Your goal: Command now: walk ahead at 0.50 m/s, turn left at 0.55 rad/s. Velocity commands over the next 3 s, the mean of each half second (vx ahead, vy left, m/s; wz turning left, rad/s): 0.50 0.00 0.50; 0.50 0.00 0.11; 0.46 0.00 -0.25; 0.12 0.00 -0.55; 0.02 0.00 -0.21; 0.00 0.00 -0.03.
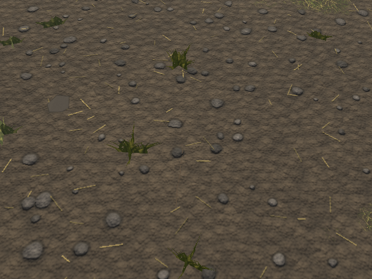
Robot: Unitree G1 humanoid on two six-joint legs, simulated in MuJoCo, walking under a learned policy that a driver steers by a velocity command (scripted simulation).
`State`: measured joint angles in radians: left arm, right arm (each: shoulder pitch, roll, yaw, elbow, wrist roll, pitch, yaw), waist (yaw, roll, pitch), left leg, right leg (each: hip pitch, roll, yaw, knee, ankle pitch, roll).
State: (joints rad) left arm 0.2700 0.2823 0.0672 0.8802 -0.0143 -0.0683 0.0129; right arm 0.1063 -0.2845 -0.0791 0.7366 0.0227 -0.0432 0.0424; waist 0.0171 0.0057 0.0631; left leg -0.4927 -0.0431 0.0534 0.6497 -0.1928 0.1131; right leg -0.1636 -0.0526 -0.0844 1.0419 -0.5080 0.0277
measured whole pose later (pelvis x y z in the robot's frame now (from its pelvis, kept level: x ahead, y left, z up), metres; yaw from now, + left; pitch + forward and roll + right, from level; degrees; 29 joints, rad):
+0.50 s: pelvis +0.30 -0.02 +0.01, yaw +15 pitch +2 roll -1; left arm 0.10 0.27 0.06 0.75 0.00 -0.13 -0.03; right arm 0.36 -0.29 -0.07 0.77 0.03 -0.04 -0.01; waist -0.03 0.03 0.01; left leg -0.28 -0.08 -0.15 1.06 -0.48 0.04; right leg -0.42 0.04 -0.01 0.54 -0.16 -0.03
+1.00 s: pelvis +0.55 +0.10 +0.01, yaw +17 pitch +2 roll -1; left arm 0.34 0.30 0.04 0.88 -0.02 -0.08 -0.01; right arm 0.12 -0.27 -0.04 0.67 0.00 -0.08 0.02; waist 0.05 -0.02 0.02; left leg -0.42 -0.01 0.03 0.55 -0.17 0.05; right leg -0.29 -0.02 0.03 1.05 -0.47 -0.02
